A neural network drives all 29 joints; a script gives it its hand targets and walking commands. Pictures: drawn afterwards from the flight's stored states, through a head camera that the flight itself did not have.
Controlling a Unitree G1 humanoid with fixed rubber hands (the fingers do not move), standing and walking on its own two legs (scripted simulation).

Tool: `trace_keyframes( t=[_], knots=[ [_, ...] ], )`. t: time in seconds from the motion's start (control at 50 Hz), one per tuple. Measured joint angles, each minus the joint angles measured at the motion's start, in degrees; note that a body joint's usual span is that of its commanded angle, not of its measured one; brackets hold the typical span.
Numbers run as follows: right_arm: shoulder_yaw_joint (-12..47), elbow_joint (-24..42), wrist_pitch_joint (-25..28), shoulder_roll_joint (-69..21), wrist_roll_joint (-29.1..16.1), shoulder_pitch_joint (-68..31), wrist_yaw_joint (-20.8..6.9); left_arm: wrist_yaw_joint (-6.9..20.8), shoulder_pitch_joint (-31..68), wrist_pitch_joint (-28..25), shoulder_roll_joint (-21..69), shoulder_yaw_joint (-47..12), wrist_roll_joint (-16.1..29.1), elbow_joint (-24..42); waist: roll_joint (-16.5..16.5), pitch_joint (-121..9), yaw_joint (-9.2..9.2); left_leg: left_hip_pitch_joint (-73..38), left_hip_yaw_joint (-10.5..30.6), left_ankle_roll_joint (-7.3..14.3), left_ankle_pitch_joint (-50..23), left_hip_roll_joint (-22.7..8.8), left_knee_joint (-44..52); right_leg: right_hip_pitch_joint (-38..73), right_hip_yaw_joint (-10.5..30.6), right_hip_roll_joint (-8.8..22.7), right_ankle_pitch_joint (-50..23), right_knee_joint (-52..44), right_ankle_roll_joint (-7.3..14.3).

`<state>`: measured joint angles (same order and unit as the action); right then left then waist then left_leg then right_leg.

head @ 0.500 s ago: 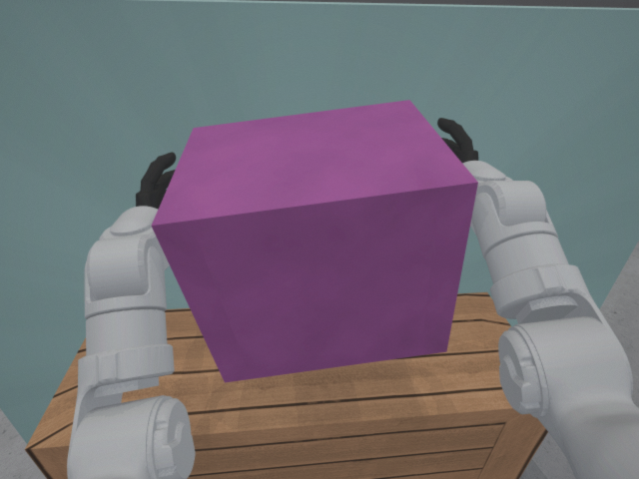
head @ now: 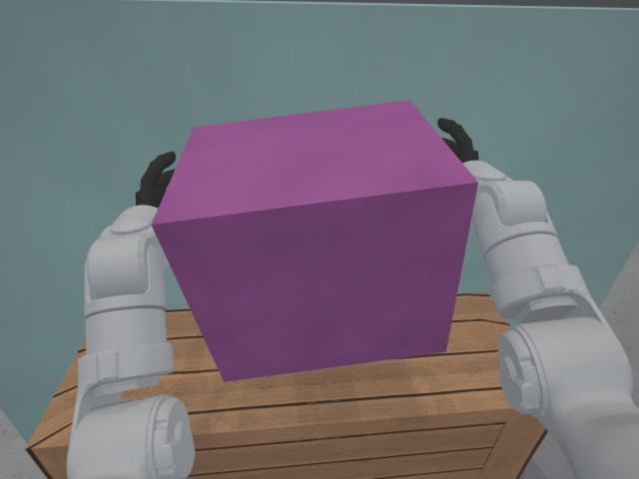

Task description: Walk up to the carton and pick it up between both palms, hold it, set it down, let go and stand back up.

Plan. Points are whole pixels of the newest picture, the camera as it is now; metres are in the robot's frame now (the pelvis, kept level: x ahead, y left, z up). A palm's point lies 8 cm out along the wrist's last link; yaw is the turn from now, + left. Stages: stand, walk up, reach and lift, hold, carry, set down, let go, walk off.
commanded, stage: hold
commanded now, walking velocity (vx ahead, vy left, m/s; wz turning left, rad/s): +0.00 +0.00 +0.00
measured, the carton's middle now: (318, 238) +0.35 +0.00 +0.22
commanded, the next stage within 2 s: set down in 0.28 s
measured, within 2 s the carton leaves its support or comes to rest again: neither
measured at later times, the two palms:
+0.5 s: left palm (157, 206) +0.36 +0.18 +0.27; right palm (463, 171) +0.38 -0.18 +0.30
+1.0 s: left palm (153, 221) +0.38 +0.20 +0.24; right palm (435, 199) +0.41 -0.16 +0.25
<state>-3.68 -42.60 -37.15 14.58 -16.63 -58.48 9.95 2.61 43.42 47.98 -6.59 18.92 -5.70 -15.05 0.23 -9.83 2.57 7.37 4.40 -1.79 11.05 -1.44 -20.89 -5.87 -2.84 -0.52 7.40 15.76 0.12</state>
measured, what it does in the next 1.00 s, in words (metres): stands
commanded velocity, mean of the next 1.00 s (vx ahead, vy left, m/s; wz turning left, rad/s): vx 0.00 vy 0.00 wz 0.00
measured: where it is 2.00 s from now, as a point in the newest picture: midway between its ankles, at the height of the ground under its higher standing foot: outside the picture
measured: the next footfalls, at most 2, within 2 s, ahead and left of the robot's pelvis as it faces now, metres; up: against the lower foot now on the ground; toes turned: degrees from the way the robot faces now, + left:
none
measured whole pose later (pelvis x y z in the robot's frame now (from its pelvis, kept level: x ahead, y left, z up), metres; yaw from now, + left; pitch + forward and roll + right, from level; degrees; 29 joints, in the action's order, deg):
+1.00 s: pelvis +0.01 +0.01 +0.00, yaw +0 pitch -3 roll -2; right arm -3.7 -45.1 -16.2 11.3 -10.8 -52.4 5.6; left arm 5.6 41.7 37.9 -5.7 21.1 -9.8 -13.2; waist 1.6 -4.1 3.1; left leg 5.4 4.4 -1.8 12.0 -1.4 -20.9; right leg -2.9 -2.8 -0.5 7.3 13.7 -0.1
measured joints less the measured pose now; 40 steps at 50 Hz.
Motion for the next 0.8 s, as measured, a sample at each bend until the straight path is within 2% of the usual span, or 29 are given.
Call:
trace_keyframes(
  t=[0.3,0.42,0.54,0.66,0.8],
  knots=[
    [0.0,0.0,-0.12,0.0,0.0,0.0,0.0,0.06,0.01,0.02,-0.01,0.01,-0.04,-0.11,0.0,0.23,0.03,0.0,0.0,0.0,0.01,0.0,0.0,0.01,0.0,0.0,-0.01,-0.03,0.0],
    [0.0,0.48,0.39,0.0,-0.1,0.0,-0.12,0.16,0.18,-0.14,-0.02,0.28,-0.17,0.58,0.11,0.29,0.78,0.0,0.0,0.0,0.07,0.0,0.0,0.08,0.01,0.0,-0.06,-0.17,-0.07],
    [-0.01,0.51,4.65,-0.26,-0.1,-0.08,-0.65,1.31,1.15,-3.5,-0.02,1.46,-1.45,0.54,0.35,0.33,0.88,0.0,0.0,0.0,0.09,0.0,0.0,0.11,0.01,0.0,-0.05,-0.22,-0.08],
    [0.0,-0.85,10.79,-1.85,3.96,-0.1,-2.2,3.96,1.2,-8.09,-0.02,3.76,-3.61,-0.61,0.46,1.3,0.14,-0.55,0.0,0.0,0.21,0.01,0.0,0.73,0.01,0.0,0.03,-0.33,-0.1],
    [-0.01,-3.23,16.35,-2.7,5.82,1.25,-3.35,4.12,1.2,-9.66,-0.01,4.01,-4.11,-0.86,1.29,3.89,0.08,-1.64,0.0,0.0,0.51,0.02,0.0,2.14,0.01,0.0,0.03,-1.0,-0.1]
  ],
)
